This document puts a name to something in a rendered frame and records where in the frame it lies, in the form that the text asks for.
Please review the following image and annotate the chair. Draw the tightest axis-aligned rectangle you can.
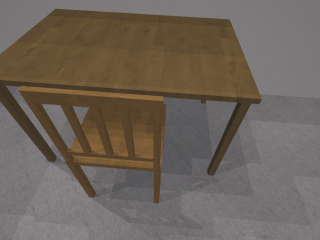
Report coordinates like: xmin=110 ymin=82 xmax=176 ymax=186
xmin=18 ymin=86 xmax=167 ymax=204

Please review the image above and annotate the table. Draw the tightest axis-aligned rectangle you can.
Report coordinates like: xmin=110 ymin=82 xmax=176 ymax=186
xmin=0 ymin=9 xmax=262 ymax=176

